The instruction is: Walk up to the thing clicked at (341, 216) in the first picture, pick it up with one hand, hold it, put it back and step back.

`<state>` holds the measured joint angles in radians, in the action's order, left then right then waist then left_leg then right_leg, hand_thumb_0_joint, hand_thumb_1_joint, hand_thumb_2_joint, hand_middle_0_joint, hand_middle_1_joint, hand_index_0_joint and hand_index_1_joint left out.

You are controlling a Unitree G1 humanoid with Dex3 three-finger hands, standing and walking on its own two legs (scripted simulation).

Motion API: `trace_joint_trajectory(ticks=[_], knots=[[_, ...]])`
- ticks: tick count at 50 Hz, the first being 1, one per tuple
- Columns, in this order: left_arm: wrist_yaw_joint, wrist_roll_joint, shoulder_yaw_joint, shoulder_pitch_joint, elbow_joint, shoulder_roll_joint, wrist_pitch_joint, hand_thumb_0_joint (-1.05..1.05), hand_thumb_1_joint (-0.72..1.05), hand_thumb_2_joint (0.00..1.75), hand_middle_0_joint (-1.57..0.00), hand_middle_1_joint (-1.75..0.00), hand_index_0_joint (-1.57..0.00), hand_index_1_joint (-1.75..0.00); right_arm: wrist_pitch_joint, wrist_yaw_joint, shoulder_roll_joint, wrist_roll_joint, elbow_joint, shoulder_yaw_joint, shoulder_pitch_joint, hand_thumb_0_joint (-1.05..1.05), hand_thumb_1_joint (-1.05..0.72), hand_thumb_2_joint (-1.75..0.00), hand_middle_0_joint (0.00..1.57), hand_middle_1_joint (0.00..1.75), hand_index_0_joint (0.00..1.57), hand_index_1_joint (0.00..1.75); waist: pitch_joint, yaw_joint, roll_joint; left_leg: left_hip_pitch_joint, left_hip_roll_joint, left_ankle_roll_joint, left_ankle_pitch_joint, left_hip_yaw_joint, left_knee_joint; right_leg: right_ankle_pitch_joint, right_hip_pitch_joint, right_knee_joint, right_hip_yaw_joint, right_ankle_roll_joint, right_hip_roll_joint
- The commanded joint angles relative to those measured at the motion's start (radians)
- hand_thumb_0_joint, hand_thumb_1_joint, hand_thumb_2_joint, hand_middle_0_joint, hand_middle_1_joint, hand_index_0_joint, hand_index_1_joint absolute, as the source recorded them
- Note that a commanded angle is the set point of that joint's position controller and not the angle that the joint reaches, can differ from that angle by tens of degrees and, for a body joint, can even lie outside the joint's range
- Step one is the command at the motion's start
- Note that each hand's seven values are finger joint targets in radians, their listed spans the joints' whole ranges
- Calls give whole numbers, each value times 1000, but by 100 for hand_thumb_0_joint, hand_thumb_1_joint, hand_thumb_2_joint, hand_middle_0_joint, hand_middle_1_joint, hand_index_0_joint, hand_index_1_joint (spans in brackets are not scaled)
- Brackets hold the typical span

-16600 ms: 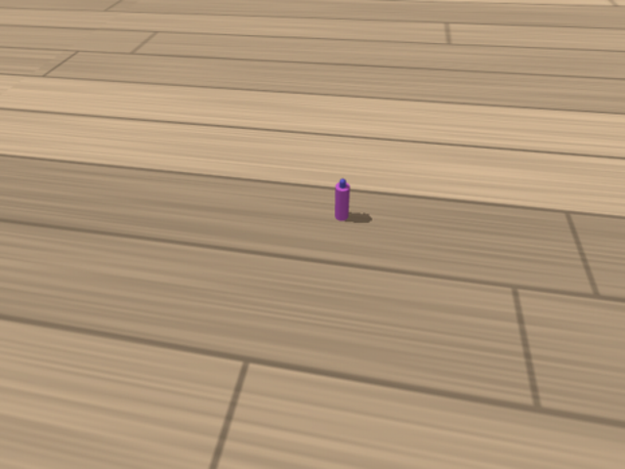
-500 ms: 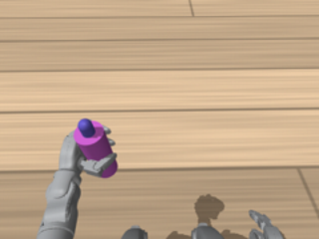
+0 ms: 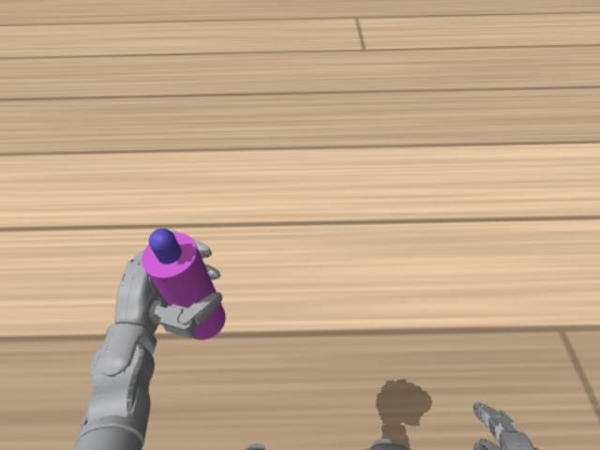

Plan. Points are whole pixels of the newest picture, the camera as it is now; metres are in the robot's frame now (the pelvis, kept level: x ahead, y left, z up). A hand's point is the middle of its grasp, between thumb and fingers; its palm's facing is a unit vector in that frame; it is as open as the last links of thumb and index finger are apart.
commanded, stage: hold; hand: left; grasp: from the side
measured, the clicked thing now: (186, 284) +0.33 +0.17 +0.04
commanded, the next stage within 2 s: none
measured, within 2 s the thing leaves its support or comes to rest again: neither
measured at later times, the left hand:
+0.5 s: hand (192, 278) +0.33 +0.16 +0.06, palm faces -0.07 -1.00 +0.01, open 8.6 cm
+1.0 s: hand (187, 274) +0.33 +0.16 +0.07, palm faces -0.05 -1.00 +0.01, open 8.6 cm
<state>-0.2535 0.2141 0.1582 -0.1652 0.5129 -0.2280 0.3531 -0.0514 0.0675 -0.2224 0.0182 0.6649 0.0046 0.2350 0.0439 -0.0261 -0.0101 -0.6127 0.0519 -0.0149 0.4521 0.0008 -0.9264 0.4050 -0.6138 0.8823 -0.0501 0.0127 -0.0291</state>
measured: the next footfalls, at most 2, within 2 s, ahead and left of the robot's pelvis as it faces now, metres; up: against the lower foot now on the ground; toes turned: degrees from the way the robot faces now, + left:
none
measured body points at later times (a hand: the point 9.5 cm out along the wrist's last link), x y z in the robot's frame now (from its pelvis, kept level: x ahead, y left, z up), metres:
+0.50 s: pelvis +0.00 -0.01 +0.01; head +0.04 +0.00 +0.46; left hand +0.33 +0.21 +0.06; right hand +0.13 -0.26 -0.10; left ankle +0.01 +0.13 -0.69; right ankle +0.02 -0.13 -0.69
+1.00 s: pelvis +0.01 +0.00 +0.02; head +0.04 +0.00 +0.47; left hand +0.33 +0.22 +0.07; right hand +0.14 -0.25 -0.09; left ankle +0.01 +0.13 -0.69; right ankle +0.02 -0.13 -0.69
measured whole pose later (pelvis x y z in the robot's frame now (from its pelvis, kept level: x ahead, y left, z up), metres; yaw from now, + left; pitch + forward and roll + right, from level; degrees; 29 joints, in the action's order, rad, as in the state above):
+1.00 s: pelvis +0.01 +0.00 +0.02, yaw +0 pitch +4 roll -1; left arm -0.24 0.21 0.16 -0.17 0.51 -0.22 0.33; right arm -0.05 0.08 -0.22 0.02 0.68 0.00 0.23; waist 0.02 -0.02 -0.01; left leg -0.47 0.05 -0.02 0.40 0.01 -0.79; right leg 0.36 -0.47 0.76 -0.05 0.01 -0.03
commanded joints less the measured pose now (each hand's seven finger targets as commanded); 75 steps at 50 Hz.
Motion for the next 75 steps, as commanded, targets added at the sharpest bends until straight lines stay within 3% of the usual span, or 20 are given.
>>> trace_joint_trajectory(ticks=[1,4,7,9,13,29,34,41,43,46,49,50,51,57,59,64,65,68,70,75], knots=[[-10,32,46,-293,-254,-132,93,0,31,124,-129,-144,-132,-143,-37,16,-141,-1,-119,-50,-17,0,-89,-89,20,30,20,30,311,-4,-29,164,-38,13,-269,8,152,-282,178,-131,15,-24,28],[-9,31,71,-315,-250,-159,95,0,34,124,-129,-143,-131,-141,-36,17,-146,2,-112,-53,-21,0,-89,-89,20,30,20,30,283,0,-16,163,-37,15,-254,4,165,-266,176,-139,11,-24,28],[-10,35,54,-294,-239,-129,93,0,35,123,-129,-142,-131,-141,-35,17,-140,0,-116,-51,-26,0,-89,-89,20,30,20,30,288,-2,-1,167,-38,16,-241,7,174,-257,198,-154,12,-22,28],[-6,37,84,-305,-255,-159,95,0,33,124,-129,-143,-131,-142,-36,17,-142,0,-113,-52,-20,0,-89,-89,20,30,20,30,311,7,-14,174,-39,14,-267,7,175,-283,221,-151,13,-23,27],[-9,27,62,-312,-260,-145,91,0,34,124,-128,-143,-130,-142,-31,21,-138,-4,-107,-52,-16,0,-89,-89,20,30,20,30,314,-3,-21,205,-39,16,-329,12,172,-347,227,-157,15,-21,27],[-13,34,82,-350,-231,-161,80,0,36,124,-130,-143,-132,-142,-31,23,-144,2,-121,-53,-51,0,-89,-89,20,30,20,30,242,9,-1,200,-42,19,-211,12,236,-220,229,-212,11,-23,28],[-11,29,56,-315,-253,-140,73,0,35,126,-130,-145,-132,-144,-35,23,-143,2,-109,-54,-27,0,-89,-90,20,30,20,30,292,1,-8,246,-41,19,-311,15,228,-325,263,-203,13,-21,26],[11,26,61,-333,-272,-143,74,0,35,125,-127,-143,-130,-142,-35,19,-139,5,-113,-51,-46,0,-89,-90,20,30,20,30,238,3,-12,238,-41,16,-246,10,256,-253,243,-222,8,-24,30],[13,27,81,-340,-291,-164,78,0,33,124,-127,-143,-130,-142,-36,22,-140,4,-108,-53,-39,0,-89,-90,20,30,20,30,270,5,-14,251,-40,18,-280,10,247,-288,267,-217,11,-21,27],[11,19,51,-328,-286,-140,71,0,32,124,-127,-144,-130,-142,-32,22,-134,2,-113,-50,-44,0,-89,-90,20,30,20,30,250,8,-36,250,-42,14,-298,12,248,-301,264,-220,10,-24,29],[5,26,61,-315,-238,-132,65,0,33,125,-127,-144,-129,-143,-34,20,-137,1,-100,-54,-26,0,-89,-90,20,30,20,30,253,-2,7,244,-39,21,-324,12,241,-337,274,-216,11,-19,26],[5,20,61,-318,-254,-146,69,0,33,124,-127,-144,-130,-142,-32,18,-136,1,-106,-53,-40,0,-89,-89,20,30,20,30,245,11,-12,240,-43,19,-317,17,241,-327,268,-220,12,-21,24],[-2,18,45,-315,-204,-124,67,0,31,126,-128,-145,-130,-143,-33,17,-135,-2,-102,-52,-30,0,-89,-90,20,30,20,30,236,-7,5,239,-40,21,-315,14,236,-326,254,-216,12,-20,26],[-8,24,59,-326,-232,-137,89,0,34,124,-128,-144,-130,-142,-37,8,-138,0,-110,-55,-40,0,-89,-90,20,30,20,30,241,5,-26,244,-37,14,-282,5,247,-277,238,-205,4,-27,32],[-6,26,71,-351,-329,-162,100,0,35,124,-127,-144,-130,-142,-39,6,-138,-2,-113,-57,-37,0,-89,-90,20,30,20,30,316,16,-55,278,-36,10,-345,4,236,-331,272,-195,4,-27,32],[1,28,48,-311,-261,-123,82,0,33,125,-128,-144,-130,-143,-36,6,-141,4,-109,-57,-36,0,-89,-90,20,30,20,30,241,2,2,235,-37,17,-293,4,244,-294,247,-210,5,-23,31],[5,23,75,-293,-259,-153,82,0,32,125,-127,-144,-129,-143,-36,7,-142,3,-108,-58,-40,0,-89,-90,20,30,20,30,253,16,-5,236,-39,17,-292,8,244,-293,262,-214,8,-23,28],[5,23,33,-293,-264,-111,78,0,30,125,-128,-145,-130,-143,-36,7,-133,0,-109,-52,-32,0,-89,-90,20,30,20,30,264,2,-1,245,-39,18,-331,10,236,-336,277,-210,7,-21,29],[13,18,63,-336,-270,-146,78,0,32,125,-127,-143,-129,-142,-36,9,-137,2,-104,-56,-30,0,-89,-90,20,30,20,30,261,5,-33,255,-39,16,-320,12,239,-323,257,-213,9,-23,28],[7,21,52,-314,-258,-125,79,0,34,126,-126,-143,-128,-142,-36,3,-142,3,-110,-61,-31,0,-88,-90,20,30,20,30,249,4,-14,244,-37,16,-295,9,246,-294,251,-213,6,-26,30]])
